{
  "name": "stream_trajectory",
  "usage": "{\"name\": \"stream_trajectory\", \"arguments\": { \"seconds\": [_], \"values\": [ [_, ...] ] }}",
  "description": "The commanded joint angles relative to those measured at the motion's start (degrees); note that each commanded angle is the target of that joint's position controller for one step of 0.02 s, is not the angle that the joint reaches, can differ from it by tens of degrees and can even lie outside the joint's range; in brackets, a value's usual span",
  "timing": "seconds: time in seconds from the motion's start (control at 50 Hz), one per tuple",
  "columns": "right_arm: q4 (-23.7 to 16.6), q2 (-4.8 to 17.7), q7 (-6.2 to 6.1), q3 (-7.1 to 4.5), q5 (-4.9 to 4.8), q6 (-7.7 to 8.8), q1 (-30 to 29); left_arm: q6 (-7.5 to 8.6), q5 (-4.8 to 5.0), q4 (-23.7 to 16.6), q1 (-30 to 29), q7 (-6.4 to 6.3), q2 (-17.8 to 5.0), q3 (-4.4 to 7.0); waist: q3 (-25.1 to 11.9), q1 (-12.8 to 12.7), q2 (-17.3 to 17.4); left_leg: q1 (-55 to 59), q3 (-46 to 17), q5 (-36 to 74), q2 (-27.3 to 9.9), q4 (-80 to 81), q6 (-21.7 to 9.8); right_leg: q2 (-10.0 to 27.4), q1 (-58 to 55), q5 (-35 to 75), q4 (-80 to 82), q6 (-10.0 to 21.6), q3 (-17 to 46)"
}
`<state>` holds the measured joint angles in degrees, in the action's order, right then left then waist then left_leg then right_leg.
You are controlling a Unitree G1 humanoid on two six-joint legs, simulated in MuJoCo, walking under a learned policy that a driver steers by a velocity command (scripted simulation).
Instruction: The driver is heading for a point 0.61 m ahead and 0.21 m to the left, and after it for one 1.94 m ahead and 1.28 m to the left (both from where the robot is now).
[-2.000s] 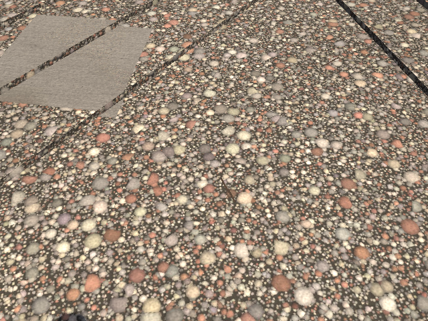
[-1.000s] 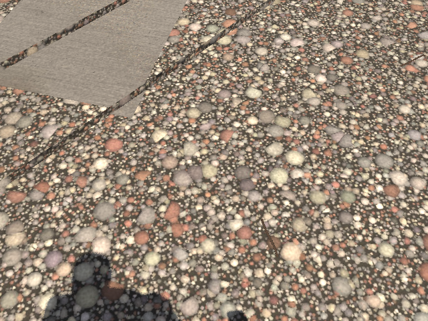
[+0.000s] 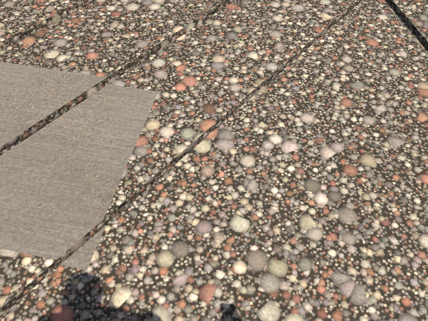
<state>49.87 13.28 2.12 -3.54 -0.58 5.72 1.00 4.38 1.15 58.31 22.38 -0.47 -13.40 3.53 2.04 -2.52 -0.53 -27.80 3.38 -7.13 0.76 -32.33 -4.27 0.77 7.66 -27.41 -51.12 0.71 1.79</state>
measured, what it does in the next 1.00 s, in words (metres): walks ahead, turning left: right foot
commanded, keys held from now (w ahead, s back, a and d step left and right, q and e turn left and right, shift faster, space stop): w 0.32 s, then w+q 0.60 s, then q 0.08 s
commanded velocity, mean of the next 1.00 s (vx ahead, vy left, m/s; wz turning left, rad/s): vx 0.49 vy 0.00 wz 0.27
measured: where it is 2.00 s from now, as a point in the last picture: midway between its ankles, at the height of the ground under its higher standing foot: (202, 242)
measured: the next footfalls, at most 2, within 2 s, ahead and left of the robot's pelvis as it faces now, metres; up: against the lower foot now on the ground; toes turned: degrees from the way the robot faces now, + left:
right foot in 0.50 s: +0.47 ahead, -0.13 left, +0.00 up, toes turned +2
left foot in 1.02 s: +0.68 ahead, +0.18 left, +0.00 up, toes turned +24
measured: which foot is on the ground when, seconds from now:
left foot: down 0.00-0.52, up 0.54-1.00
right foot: up 0.00-0.48, down 0.50-1.00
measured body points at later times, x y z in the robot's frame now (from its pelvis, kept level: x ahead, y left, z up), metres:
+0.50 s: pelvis +0.29 -0.02 +0.00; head +0.32 -0.02 +0.45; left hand +0.51 +0.21 -0.09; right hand +0.23 -0.29 -0.14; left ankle +0.11 +0.09 -0.72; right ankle +0.43 -0.13 -0.73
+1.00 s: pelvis +0.54 +0.03 +0.00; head +0.56 +0.05 +0.45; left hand +0.47 +0.30 -0.14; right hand +0.80 -0.14 -0.09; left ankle +0.64 +0.17 -0.71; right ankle +0.43 -0.14 -0.72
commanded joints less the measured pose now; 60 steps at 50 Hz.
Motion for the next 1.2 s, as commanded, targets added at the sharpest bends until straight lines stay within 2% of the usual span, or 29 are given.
{"name": "stream_trajectory", "arguments": {
  "seconds": [0.02, 0.04, 0.08, 0.12, 0.2, 0.28, 0.36, 0.42, 0.46, 0.48, 0.5, 0.52, 0.54, 0.56, 0.6, 0.64, 0.72, 0.8, 0.92, 0.96, 1.0, 1.02, 1.04, 1.06, 1.08, 1.1, 1.12, 1.14, 1.2],
  "values": [
    [1.58, 8.29, -0.70, -2.08, -0.18, -0.27, 15.34, 3.32, 1.75, -5.85, -3.50, 0.45, -7.80, 1.01, -12.32, 8.03, 8.23, 39.44, -31.62, -7.91, -19.75, 16.01, -11.69, 2.81, 36.04, 1.24, -26.81, 2.32, 4.03],
    [0.85, 6.63, -0.47, -1.47, 0.33, -0.05, 11.14, 3.21, 1.18, -6.21, -5.87, -0.03, -7.49, 1.29, -7.53, 5.97, 3.74, 30.10, -25.34, -2.49, -17.45, 18.09, -10.35, 5.33, 33.60, 6.23, -22.61, 2.37, 2.67],
    [0.96, 4.60, -0.15, -0.84, 1.18, 0.49, 8.89, 1.73, 0.13, -5.82, -4.62, -0.63, -5.77, 1.82, -4.88, 2.58, 4.61, 20.72, -18.79, 2.40, -14.24, 21.45, -8.94, 7.95, 27.13, 10.91, -17.00, 2.37, 2.89],
    [2.06, 5.46, -0.35, -1.00, 0.85, 0.71, 10.69, 0.56, -0.01, -5.71, -3.91, -0.85, -3.58, 1.67, -3.51, 1.59, 4.73, 17.58, -15.68, 5.24, -13.56, 23.74, -9.58, 8.53, 26.22, 12.44, -13.57, 1.75, 2.17],
    [3.58, 7.96, -1.85, -1.38, 0.75, 0.44, 14.68, 0.10, -0.92, -8.74, -12.21, -0.80, -4.15, 1.91, -0.59, 2.82, 3.38, 19.08, -11.49, 11.46, -12.87, 25.52, -9.16, 8.59, 32.96, 23.66, -1.44, -0.35, 1.27],
    [4.66, 8.28, -2.41, -1.13, 0.20, 0.05, 18.30, 0.62, -0.61, -10.86, -20.13, 0.25, -2.70, 1.09, 0.97, 5.16, 3.76, 19.94, -7.09, 10.42, -10.44, 26.22, -6.87, 6.11, 30.20, 34.37, 12.33, -0.24, -1.10],
    [6.79, 8.55, -2.52, -1.16, -0.28, -0.80, 23.50, 1.08, -0.16, -13.57, -27.66, 1.44, -3.03, 0.51, 3.21, 7.56, 3.11, 26.83, -8.63, 10.00, -12.66, 23.94, -7.12, 4.44, 31.78, 32.95, 19.17, -0.02, -1.32],
    [7.31, 9.58, -3.02, -1.70, -0.56, -1.80, 24.45, 2.07, 0.01, -15.13, -29.13, 2.39, -4.34, 0.57, 3.14, 6.46, 3.93, 31.46, -11.37, 13.74, -15.11, 19.40, -6.68, 3.28, 30.37, 27.76, 23.15, 0.89, -0.48],
    [6.63, 10.76, -3.13, -2.17, -0.63, -2.19, 22.44, 2.63, -0.04, -14.13, -23.96, 2.41, -6.78, 1.47, -0.10, 2.93, 5.69, 30.97, -12.03, 23.61, -14.84, 14.00, -5.53, 0.98, 20.47, 24.40, 24.63, 2.11, -1.91],
    [6.06, 10.05, -3.02, -1.88, -0.53, -2.30, 21.16, 2.81, -0.20, -11.85, -16.02, 2.04, -9.11, 2.70, -5.11, -1.12, 5.35, 28.43, -10.36, 29.78, -12.00, 5.84, -4.11, -0.10, 8.62, 25.25, 25.47, 3.67, -2.94],
    [4.47, 7.97, -2.89, -1.01, 0.12, -2.19, 19.89, 2.97, -1.20, -9.50, -4.70, 1.46, -12.73, 3.88, -13.88, -5.58, 3.15, 18.00, -8.16, 21.86, -8.40, -8.92, -2.07, 6.44, -10.11, 27.57, 21.51, 6.96, 3.05],
    [3.58, 0.86, -2.63, 0.96, -0.04, -1.22, 26.95, 2.51, -1.93, -8.06, 2.29, 1.13, -18.19, 5.23, -24.15, -4.06, -10.48, -5.08, -3.52, -5.10, 0.75, -31.57, 2.54, 22.20, -33.85, 21.60, 23.86, 15.31, 26.61],
    [4.38, 3.65, -2.37, 0.46, -1.05, -0.24, 26.63, 2.16, -1.58, -7.99, 2.74, 1.14, -13.13, 3.73, -27.78, -4.60, -13.17, -11.36, -10.91, -26.48, 1.03, -40.62, 2.43, 24.68, -34.03, 16.24, 30.70, 16.65, 38.20],
    [3.01, 8.43, -2.46, -1.00, -2.33, -0.02, 21.56, 2.08, -1.15, -8.76, -2.33, 0.85, -9.63, 2.60, -17.76, -4.00, -9.62, -15.85, -11.04, -23.47, -2.24, -43.91, 1.91, 22.59, -25.99, 13.93, 32.03, 13.37, 29.40],
    [1.93, 7.59, -3.04, -1.43, -1.75, -0.63, 16.57, 2.11, -1.23, -9.53, -10.32, 0.87, -5.76, 1.35, -7.18, -0.87, -4.09, -13.08, -8.67, -14.71, -6.96, -39.67, 1.62, 18.34, -8.53, 16.87, 36.73, 10.16, 16.10],
    [2.06, 4.79, -3.04, -1.77, -1.53, -2.44, 18.58, 2.41, -1.93, -9.10, -13.59, 1.11, -4.47, 1.05, -3.54, 2.57, -6.28, -7.14, -8.86, -10.87, -9.16, -36.03, 1.43, 15.58, 0.95, 17.99, 41.12, 8.81, 8.33],
    [-0.46, 3.78, -3.08, -2.16, -0.99, -4.45, 15.73, 2.90, -2.18, -7.82, -12.98, 0.36, -6.98, 1.97, -0.57, 3.85, -3.87, -10.57, -9.28, -3.44, -9.89, -30.72, 2.38, 15.63, 3.43, 23.96, 44.62, 9.91, -0.11],
    [-2.77, 3.46, -1.67, -1.91, -0.57, -3.91, 9.45, 2.38, -2.06, -7.23, -11.35, -0.67, -8.73, 2.44, 0.71, 2.48, -2.79, -10.93, -7.05, 7.63, -9.06, -17.88, 2.82, 14.13, 0.92, 27.35, 45.03, 8.53, -7.72],
    [-7.83, 3.67, 0.53, -1.10, -0.52, -3.91, -0.91, 0.64, -0.40, -6.14, -6.42, -1.05, -11.74, 3.54, 3.82, -0.76, -1.80, -11.91, -1.93, 4.31, -7.46, -6.82, 0.98, 17.04, -9.03, 30.15, 41.83, 7.26, -12.37],
    [-8.97, 5.32, 0.98, -1.80, -0.10, -3.94, 0.21, -0.41, 0.08, -6.82, -8.23, -1.29, -13.24, 3.98, 2.65, 1.24, -3.21, -7.59, 1.34, -1.23, -4.25, -4.98, -0.53, 17.07, -11.13, 50.85, 34.27, 5.84, -14.24],
    [-6.84, 9.21, 0.92, -3.98, -0.22, -3.67, 11.89, -1.57, 0.86, -7.78, -10.28, -1.58, -14.14, 4.14, -4.59, 7.77, -3.49, 7.88, 4.57, 0.95, 1.55, -0.02, -3.02, 14.41, -9.89, 66.55, 16.64, 3.05, -16.05],
    [-5.15, 13.56, -0.20, -5.92, -0.13, -3.77, 19.08, -1.38, 0.38, -8.03, -8.76, -1.44, -13.10, 3.70, -9.34, 10.81, 0.09, 22.40, 0.58, 12.24, 1.45, 3.51, -5.13, 11.50, -1.23, 55.30, 2.30, -0.68, -16.64],
    [-5.04, 20.57, -1.51, -6.97, 0.01, -4.32, 19.31, -0.53, -3.55, -10.37, -5.32, -0.93, -5.23, 1.42, -13.47, 4.90, 16.83, 38.87, -19.80, 38.58, -12.93, -1.12, -11.06, 3.52, 19.31, -1.44, -18.04, -4.59, -15.60],
    [-8.38, 20.41, -0.87, -6.19, 0.85, -3.67, 18.82, 1.09, -2.10, -11.45, -2.64, -0.28, -6.08, 0.69, -27.11, 4.76, 15.04, 48.56, -44.24, 33.27, -23.14, 5.80, -22.68, -3.21, 29.42, -15.26, -31.66, -5.98, -2.13],
    [-9.01, 16.73, -0.40, -5.19, 0.95, -3.35, 18.97, 1.86, 0.42, -12.48, -9.82, -0.10, -9.78, 1.61, -25.22, 8.09, 5.41, 46.49, -38.24, 33.97, -20.64, 8.28, -19.69, -0.49, 32.51, -10.73, -33.02, -4.59, 2.84],
    [-9.01, 14.39, -0.55, -4.65, 0.15, -2.90, 15.77, 2.08, 0.72, -13.65, -12.73, -0.41, -9.05, 1.28, -18.18, 6.84, 3.85, 39.72, -30.70, 31.50, -18.00, 8.50, -16.97, 1.43, 34.90, -4.95, -29.03, -3.42, 2.14],
    [-9.72, 12.40, -0.81, -4.11, -0.42, -2.78, 11.97, 1.66, -0.56, -12.55, -12.89, -1.16, -9.09, 1.42, -13.06, 4.84, 0.10, 31.46, -26.27, 29.65, -15.51, 9.57, -14.54, 3.76, 33.19, -0.86, -24.97, -3.51, 2.29],
    [-10.52, 11.03, -1.24, -3.68, -0.21, -2.97, 9.20, 0.82, -1.36, -12.70, -12.65, -1.70, -10.33, 1.96, -11.04, 2.94, 0.62, 24.43, -24.04, 29.53, -14.42, 11.03, -13.82, 4.86, 29.56, 1.38, -22.04, -3.47, 2.75],
    [-11.51, 11.98, -1.80, -3.75, 1.02, -3.15, 7.79, -1.33, -1.77, -13.47, -11.29, -2.08, -9.41, 2.10, -10.39, 0.39, 2.07, 15.57, -20.67, 33.97, -12.41, 12.67, -13.30, 3.93, 23.70, 3.63, -15.96, -3.80, 2.37]
  ]
}}
Keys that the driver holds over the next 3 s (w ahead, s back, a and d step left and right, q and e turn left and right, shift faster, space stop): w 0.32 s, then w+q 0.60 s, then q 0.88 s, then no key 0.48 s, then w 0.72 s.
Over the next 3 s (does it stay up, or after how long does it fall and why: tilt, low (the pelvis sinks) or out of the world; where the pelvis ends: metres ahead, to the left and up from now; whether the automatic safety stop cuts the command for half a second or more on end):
stays up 0.84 0.27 0.01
